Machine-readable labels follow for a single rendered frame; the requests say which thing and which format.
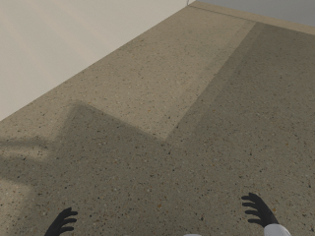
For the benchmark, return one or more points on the right robot hand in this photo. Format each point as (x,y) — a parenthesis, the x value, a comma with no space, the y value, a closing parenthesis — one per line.
(263,211)

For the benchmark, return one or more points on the robot right forearm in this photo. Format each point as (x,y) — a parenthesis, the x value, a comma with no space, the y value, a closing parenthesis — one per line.
(275,230)

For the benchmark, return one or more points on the left robot hand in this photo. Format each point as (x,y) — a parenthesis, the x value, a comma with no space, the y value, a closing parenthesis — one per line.
(55,229)

